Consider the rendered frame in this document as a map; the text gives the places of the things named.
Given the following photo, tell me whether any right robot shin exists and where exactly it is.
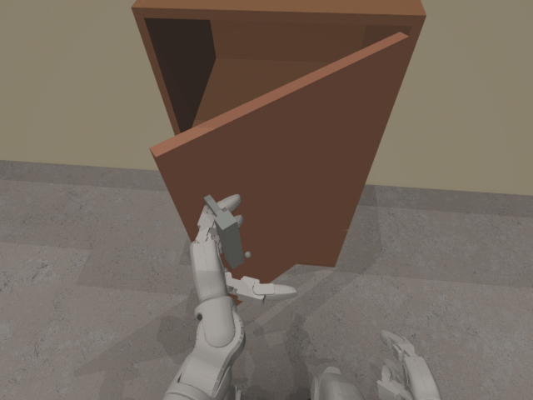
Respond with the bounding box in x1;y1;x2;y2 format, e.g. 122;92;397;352
324;367;341;374

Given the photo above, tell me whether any cupboard door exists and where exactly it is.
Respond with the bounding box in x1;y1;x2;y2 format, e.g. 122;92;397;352
149;32;409;305

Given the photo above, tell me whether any robot right hand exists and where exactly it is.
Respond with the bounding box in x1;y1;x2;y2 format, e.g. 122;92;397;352
377;330;442;400

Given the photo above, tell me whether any robot left hand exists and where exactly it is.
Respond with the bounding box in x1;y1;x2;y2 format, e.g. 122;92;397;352
190;194;298;306

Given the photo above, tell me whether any left robot thigh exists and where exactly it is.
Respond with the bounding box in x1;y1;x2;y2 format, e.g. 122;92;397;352
224;384;242;400

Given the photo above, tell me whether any handle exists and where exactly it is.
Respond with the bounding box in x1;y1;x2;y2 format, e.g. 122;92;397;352
204;194;245;269

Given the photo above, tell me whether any robot left forearm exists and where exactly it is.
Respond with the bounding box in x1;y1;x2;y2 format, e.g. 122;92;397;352
162;296;246;400

